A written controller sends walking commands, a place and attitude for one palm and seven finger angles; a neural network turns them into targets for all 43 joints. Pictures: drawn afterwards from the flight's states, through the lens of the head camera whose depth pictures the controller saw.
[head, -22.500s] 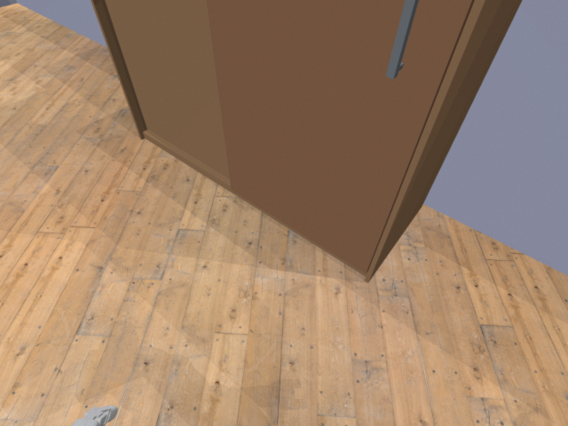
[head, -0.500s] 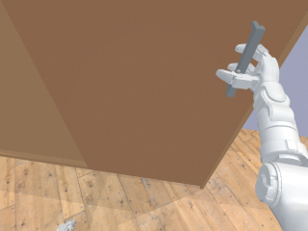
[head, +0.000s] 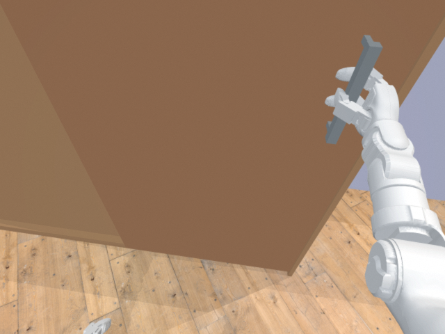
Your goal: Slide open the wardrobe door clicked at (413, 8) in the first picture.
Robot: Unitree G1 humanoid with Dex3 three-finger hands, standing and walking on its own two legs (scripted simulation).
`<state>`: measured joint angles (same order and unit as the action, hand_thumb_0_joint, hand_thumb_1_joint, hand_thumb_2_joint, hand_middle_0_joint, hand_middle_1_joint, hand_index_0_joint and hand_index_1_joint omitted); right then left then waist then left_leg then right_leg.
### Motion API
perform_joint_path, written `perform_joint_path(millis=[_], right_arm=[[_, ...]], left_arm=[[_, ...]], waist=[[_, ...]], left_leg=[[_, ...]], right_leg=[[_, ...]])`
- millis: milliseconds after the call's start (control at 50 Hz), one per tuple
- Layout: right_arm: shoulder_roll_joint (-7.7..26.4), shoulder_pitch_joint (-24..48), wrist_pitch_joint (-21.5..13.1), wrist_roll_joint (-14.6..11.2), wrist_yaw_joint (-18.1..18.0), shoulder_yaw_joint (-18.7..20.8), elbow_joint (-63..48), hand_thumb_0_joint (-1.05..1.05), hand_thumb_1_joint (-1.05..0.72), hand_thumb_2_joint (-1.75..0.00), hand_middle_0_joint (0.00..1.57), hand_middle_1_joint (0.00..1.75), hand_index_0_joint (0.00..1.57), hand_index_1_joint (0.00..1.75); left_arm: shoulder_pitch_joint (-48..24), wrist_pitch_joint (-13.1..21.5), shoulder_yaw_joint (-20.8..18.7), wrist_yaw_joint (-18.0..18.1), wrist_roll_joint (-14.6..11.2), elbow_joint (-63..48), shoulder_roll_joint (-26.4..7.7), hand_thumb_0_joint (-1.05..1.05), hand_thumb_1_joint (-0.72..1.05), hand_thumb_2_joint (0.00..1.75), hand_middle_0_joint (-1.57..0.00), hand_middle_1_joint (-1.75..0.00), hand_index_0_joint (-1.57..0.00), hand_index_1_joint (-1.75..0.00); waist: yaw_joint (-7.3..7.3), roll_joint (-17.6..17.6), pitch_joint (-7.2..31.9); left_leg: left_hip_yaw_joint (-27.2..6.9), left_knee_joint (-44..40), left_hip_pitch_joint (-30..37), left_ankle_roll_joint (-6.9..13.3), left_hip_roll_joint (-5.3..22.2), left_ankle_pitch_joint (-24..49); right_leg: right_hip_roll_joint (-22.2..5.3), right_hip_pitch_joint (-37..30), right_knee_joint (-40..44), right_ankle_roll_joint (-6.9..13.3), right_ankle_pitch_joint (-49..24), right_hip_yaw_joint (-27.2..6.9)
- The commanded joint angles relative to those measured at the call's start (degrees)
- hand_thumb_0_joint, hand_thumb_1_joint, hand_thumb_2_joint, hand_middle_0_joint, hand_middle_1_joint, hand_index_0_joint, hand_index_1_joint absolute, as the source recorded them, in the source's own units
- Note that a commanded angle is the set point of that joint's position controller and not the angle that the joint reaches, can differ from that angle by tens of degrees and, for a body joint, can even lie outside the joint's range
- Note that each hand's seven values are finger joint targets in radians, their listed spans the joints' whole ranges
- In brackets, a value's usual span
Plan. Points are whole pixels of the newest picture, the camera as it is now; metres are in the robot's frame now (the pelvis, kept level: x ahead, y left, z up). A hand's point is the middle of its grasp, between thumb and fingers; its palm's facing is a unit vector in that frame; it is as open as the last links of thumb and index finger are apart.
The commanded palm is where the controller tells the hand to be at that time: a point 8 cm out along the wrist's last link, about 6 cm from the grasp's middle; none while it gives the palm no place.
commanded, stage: grip the handle and tug to test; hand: right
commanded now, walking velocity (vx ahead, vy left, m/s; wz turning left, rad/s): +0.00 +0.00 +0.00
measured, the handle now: (347, 94) +0.51 -0.16 +0.20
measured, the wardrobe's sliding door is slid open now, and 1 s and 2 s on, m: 0.00 0.00 0.11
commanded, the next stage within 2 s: tug the door sideways, standing still in 0.54 s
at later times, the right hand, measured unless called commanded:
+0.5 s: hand (339, 106) +0.46 -0.14 +0.21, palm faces +0.04 +1.00 +0.02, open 5.5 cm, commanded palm +0.40 -0.19 +0.21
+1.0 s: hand (337, 105) +0.46 -0.13 +0.21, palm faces +0.09 +1.00 +0.00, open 5.6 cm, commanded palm +0.44 -0.15 +0.21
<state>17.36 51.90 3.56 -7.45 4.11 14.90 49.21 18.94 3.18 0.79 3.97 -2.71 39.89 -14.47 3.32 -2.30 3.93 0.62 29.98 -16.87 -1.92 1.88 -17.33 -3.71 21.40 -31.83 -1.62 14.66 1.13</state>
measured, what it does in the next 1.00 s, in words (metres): stands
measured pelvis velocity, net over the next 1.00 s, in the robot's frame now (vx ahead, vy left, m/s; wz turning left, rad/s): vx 0.03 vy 0.00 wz -0.04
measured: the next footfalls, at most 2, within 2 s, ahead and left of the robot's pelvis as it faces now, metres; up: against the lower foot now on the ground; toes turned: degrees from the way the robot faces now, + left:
right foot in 1.78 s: +0.10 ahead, -0.07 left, +0.00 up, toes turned -12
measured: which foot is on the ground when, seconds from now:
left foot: down 0.00-1.00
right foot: down 0.00-1.00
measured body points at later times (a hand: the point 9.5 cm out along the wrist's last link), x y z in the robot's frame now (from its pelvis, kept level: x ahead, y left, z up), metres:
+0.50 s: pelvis +0.02 +0.00 +0.00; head +0.02 +0.02 +0.45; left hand +0.12 +0.26 -0.11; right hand +0.45 -0.19 +0.21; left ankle -0.02 +0.14 -0.73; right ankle +0.01 -0.14 -0.73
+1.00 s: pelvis +0.03 +0.00 +0.00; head +0.04 +0.02 +0.45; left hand +0.19 +0.24 -0.10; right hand +0.45 -0.19 +0.21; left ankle -0.02 +0.14 -0.73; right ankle +0.01 -0.14 -0.73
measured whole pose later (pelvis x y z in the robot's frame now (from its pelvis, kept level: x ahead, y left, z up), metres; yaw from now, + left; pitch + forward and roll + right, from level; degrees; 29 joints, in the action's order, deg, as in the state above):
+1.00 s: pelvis +0.03 +0.00 +0.00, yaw -2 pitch +3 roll +0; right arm 10.6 44.6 15.1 -7.6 -1.3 9.6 30.6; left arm 12.3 0.8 0.4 4.3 -2.0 38.6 -13.4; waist -0.7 -2.5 4.0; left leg 2.9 27.1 -11.3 -1.6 2.8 -18.7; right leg -2.6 16.8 -29.1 -1.9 15.6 -0.7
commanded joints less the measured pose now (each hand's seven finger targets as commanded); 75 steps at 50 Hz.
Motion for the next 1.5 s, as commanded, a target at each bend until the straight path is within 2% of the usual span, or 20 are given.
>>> perform_joint_path(millis=[0, 180, 280, 300, 380, 440, 600, 680, 740, 780, 1220, 1240, 1260, 1280, 1300, 1320, 1360, 1400, 1440, 1480], right_arm=[[10.4, 30.5, -4.1, -0.2, 0.2, 0.0, -14.5, 0.00, -0.90, -0.90, 0.45, 1.40, 0.45, 1.40], [7.1, 26.3, -3.5, -0.7, 0.4, -2.0, -17.0, 0.00, -0.90, -0.90, 0.45, 1.40, 0.45, 1.40], [8.0, 21.3, -2.5, -1.3, 0.5, -0.3, -22.7, 0.00, -0.90, -0.90, 0.45, 1.40, 0.45, 1.40], [6.3, 21.0, -2.0, -1.6, 0.7, -1.6, -23.7, 0.00, -0.90, -0.90, 0.45, 1.40, 0.45, 1.40], [10.1, 15.9, -0.3, -1.9, 0.8, 2.3, -28.6, 0.00, -0.90, -0.90, 0.45, 1.40, 0.45, 1.40], [6.7, 10.5, 1.6, -2.3, 0.9, 0.5, -34.5, 0.00, -0.90, -0.90, 0.45, 1.40, 0.45, 1.40], [8.1, 0.8, 7.7, -3.1, 0.9, 2.9, -43.6, 0.00, -0.90, -0.90, 0.45, 1.40, 0.45, 1.40], [8.9, 10.7, 9.7, -2.5, 0.2, 1.7, -41.4, 0.00, -0.90, -0.90, 0.45, 1.40, 0.45, 1.40], [1.8, 17.7, 10.5, -1.9, -0.9, -4.2, -38.7, 0.00, -0.90, -0.90, 0.45, 1.40, 0.45, 1.40], [-0.1, 19.0, 10.1, -1.7, -1.7, -5.5, -37.3, 0.00, -0.90, -0.90, 0.45, 1.40, 0.45, 1.40], [-17.5, 36.5, 1.7, -1.2, -5.6, -19.2, -25.9, 0.00, -0.90, -0.90, 0.45, 1.40, 0.45, 1.40], [-17.2, 38.9, 1.4, -1.2, -6.2, -18.9, -25.2, 0.00, -0.90, -0.90, 0.45, 1.40, 0.45, 1.40], [13.0, 32.5, -4.3, 3.6, -8.7, -3.1, -20.0, 0.00, -0.90, -0.90, 0.45, 1.40, 0.45, 1.40], [10.3, 30.9, -6.9, 4.2, -9.0, -5.4, -17.8, 0.00, -0.90, -0.90, 0.45, 1.40, 0.45, 1.40], [2.9, 30.5, -8.5, 3.2, -8.3, -10.1, -18.4, 0.00, -0.90, -0.90, 0.45, 1.40, 0.45, 1.40], [1.1, 30.7, -9.8, 2.6, -7.9, -11.8, -19.6, 0.00, -0.90, -0.90, 0.45, 1.40, 0.45, 1.40], [-0.8, 31.4, -11.0, 1.4, -7.8, -13.5, -20.3, 0.00, -0.90, -0.90, 0.45, 1.40, 0.45, 1.40], [-0.1, 32.5, -11.5, 0.5, -8.0, -13.6, -22.7, 0.00, -0.90, -0.90, 0.45, 1.40, 0.45, 1.40], [1.3, 32.4, -11.8, 0.2, -8.2, -12.8, -24.2, 0.00, -0.90, -0.90, 0.45, 1.40, 0.45, 1.40], [4.3, 30.6, -11.9, 1.1, -8.4, -10.9, -24.9, 0.00, -0.90, -0.90, 0.45, 1.40, 0.45, 1.40]], left_arm=[[-0.6, 2.6, -2.7, 0.5, 0.0, -6.5, -7.6, 0.00, 0.90, 0.90, -0.20, -0.30, -0.20, -0.30], [-1.3, 2.7, -2.8, 0.1, 0.0, -7.1, -7.5, 0.00, 0.90, 0.90, -0.20, -0.30, -0.20, -0.30], [-2.8, 2.6, -2.9, -0.1, -0.1, -8.3, -7.4, 0.00, 0.90, 0.90, -0.20, -0.30, -0.20, -0.30], [-3.5, 2.6, -2.7, -0.2, -0.2, -8.5, -7.1, 0.00, 0.90, 0.90, -0.20, -0.30, -0.20, -0.30], [-4.3, 1.8, -2.8, -0.1, 0.0, -9.3, -7.3, 0.00, 0.90, 0.90, -0.20, -0.30, -0.20, -0.30], [-6.3, 1.7, -2.6, -0.6, -0.1, -10.8, -6.4, 0.00, 0.90, 0.90, -0.20, -0.30, -0.20, -0.30], [-9.0, -0.1, -2.4, -0.6, -0.1, -12.3, -6.2, 0.00, 0.90, 0.90, -0.20, -0.30, -0.20, -0.30], [-8.6, -1.1, -2.3, 0.7, 0.2, -10.8, -6.6, 0.00, 0.90, 0.90, -0.20, -0.30, -0.20, -0.30], [-7.5, -0.9, -2.4, 1.0, 0.3, -9.1, -5.7, 0.00, 0.90, 0.90, -0.20, -0.30, -0.20, -0.30], [-6.8, -0.7, -2.7, 0.9, 0.6, -8.4, -5.8, 0.00, 0.90, 0.90, -0.20, -0.30, -0.20, -0.30], [-5.0, 4.3, -2.4, -0.7, 1.1, -3.9, -4.7, 0.00, 0.90, 0.90, -0.20, -0.30, -0.20, -0.30], [-4.8, 4.8, -2.3, -0.7, 1.1, -3.4, -4.8, 0.00, 0.90, 0.90, -0.20, -0.30, -0.20, -0.30], [-4.2, 3.7, -3.1, 0.8, 1.5, -2.6, -9.1, 0.00, 0.90, 0.90, -0.20, -0.30, -0.20, -0.30], [-4.5, 2.9, -2.7, 1.1, 1.6, -2.6, -8.1, 0.00, 0.90, 0.90, -0.20, -0.30, -0.20, -0.30], [-5.5, 2.7, -2.7, 1.3, 1.4, -3.1, -7.3, 0.00, 0.90, 0.90, -0.20, -0.30, -0.20, -0.30], [-5.9, 2.6, -2.9, 1.8, 1.1, -3.9, -7.0, 0.00, 0.90, 0.90, -0.20, -0.30, -0.20, -0.30], [-7.0, 2.0, -2.8, 2.7, 0.9, -5.0, -6.8, 0.00, 0.90, 0.90, -0.20, -0.30, -0.20, -0.30], [-8.1, 1.2, -2.5, 3.2, 1.1, -5.7, -6.6, 0.00, 0.90, 0.90, -0.20, -0.30, -0.20, -0.30], [-8.4, 0.2, -2.2, 3.2, 1.1, -5.8, -6.5, 0.00, 0.90, 0.90, -0.20, -0.30, -0.20, -0.30], [-8.8, -0.2, -2.4, 3.2, 0.6, -6.0, -6.9, 0.00, 0.90, 0.90, -0.20, -0.30, -0.20, -0.30]], waist=[[0.22, 1.4, 18.3], [-0.29, 2.9, 19.3], [-2.12, 2.7, 21.6], [-1.87, 1.8, 20.9], [-3.51, 4.1, 21.6], [-4.21, 1.2, 21.7], [-5.29, 3.3, 20.7], [-3.07, 4.0, 18.6], [-0.80, -0.1, 18.0], [-0.38, 2.8, 19.6], [2.46, 0.4, 20.6], [2.87, 0.5, 20.0], [-1.66, 1.8, 17.4], [-1.42, 3.4, 15.5], [-0.55, 2.9, 15.0], [0.00, -0.7, 15.3], [0.46, -7.3, 13.2], [-0.15, -8.6, 11.7], [-0.93, -6.4, 11.0], [-1.91, -1.4, 13.1]], left_leg=[[2.3, -3.1, 1.3, 2.5, -3.3, 19.6], [2.8, -3.0, 2.9, 2.6, -3.4, 21.7], [2.9, -2.5, 6.0, 2.9, -3.4, 25.3], [2.9, -2.4, 5.7, 2.8, -3.4, 26.3], [3.0, -2.4, 9.8, 2.8, -3.3, 30.3], [3.1, -1.9, 10.2, 2.8, -3.2, 34.2], [3.3, -2.4, 14.0, 2.5, -2.9, 40.7], [3.0, -3.7, 12.2, 2.4, -3.0, 39.4], [3.2, -3.3, 7.5, 2.4, -3.1, 39.1], [3.4, -3.2, 7.4, 2.4, -3.3, 38.7], [4.4, -2.7, -1.6, 2.9, -3.8, 22.2], [4.3, -2.9, -2.4, 2.9, -3.8, 21.2], [3.1, -3.8, 0.7, 0.7, -1.1, 14.1], [3.2, -3.6, 2.9, 1.0, -0.8, 11.7], [3.8, -1.7, 2.3, 0.9, -0.9, 9.1], [4.2, 1.3, 0.1, 1.2, -1.3, 5.0], [4.4, 10.3, -5.0, 1.6, -3.2, -3.4], [2.9, 16.5, -8.5, 2.7, -3.6, -10.3], [1.8, 10.3, -4.0, 3.7, -2.9, -10.6], [-1.1, -2.7, 11.4, 5.3, -0.2, -1.9]], right_leg=[[2.9, -13.9, 2.0, 3.4, -14.9, 0.3], [2.8, -15.2, 1.9, 3.4, -17.3, 0.5], [2.8, -16.3, 2.0, 3.4, -20.8, 0.7], [2.9, -16.5, 2.2, 3.4, -21.3, 0.9], [3.0, -15.7, 2.4, 3.5, -24.4, 1.3], [2.9, -17.9, 2.3, 3.4, -29.3, 1.8], [2.8, -18.5, 3.0, 3.5, -34.6, 2.5], [3.2, -18.6, 3.1, 3.7, -31.7, 2.5], [3.2, -21.3, 1.5, 3.5, -35.0, 1.8], [3.2, -21.9, 1.0, 3.6, -35.5, 1.2], [2.9, -23.4, 1.3, 2.3, -22.2, -2.5], [3.0, -23.1, 1.5, 2.3, -20.7, -2.6], [-0.7, -17.3, 0.7, 4.7, -20.1, -2.6], [-0.4, -14.6, 2.5, 4.8, -16.2, -2.4], [-1.6, -15.2, 3.0, 4.9, -11.6, -2.4], [-3.3, -17.2, 3.7, 5.6, -6.5, -3.7], [-9.7, -17.6, 8.2, 9.0, 5.1, -13.0], [-14.9, -18.3, 10.0, 12.8, 6.4, -21.1], [-15.0, -16.0, 4.6, 12.5, -3.2, -17.8], [-8.1, -5.8, -6.9, 8.0, -7.0, -5.6]])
